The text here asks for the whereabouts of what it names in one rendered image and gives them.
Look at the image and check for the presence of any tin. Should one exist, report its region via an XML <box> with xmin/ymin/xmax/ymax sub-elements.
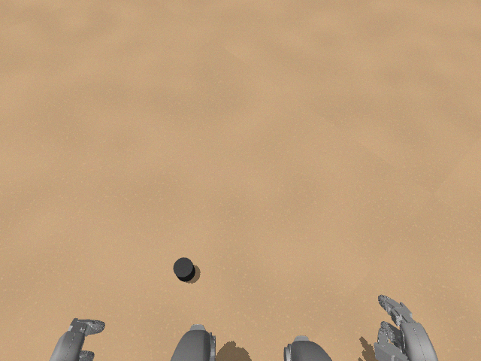
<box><xmin>174</xmin><ymin>257</ymin><xmax>195</xmax><ymax>282</ymax></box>

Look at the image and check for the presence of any right robot hand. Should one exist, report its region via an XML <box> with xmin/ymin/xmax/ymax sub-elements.
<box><xmin>374</xmin><ymin>295</ymin><xmax>438</xmax><ymax>361</ymax></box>

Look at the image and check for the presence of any left robot hand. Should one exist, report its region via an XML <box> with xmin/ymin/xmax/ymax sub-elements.
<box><xmin>50</xmin><ymin>318</ymin><xmax>105</xmax><ymax>361</ymax></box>

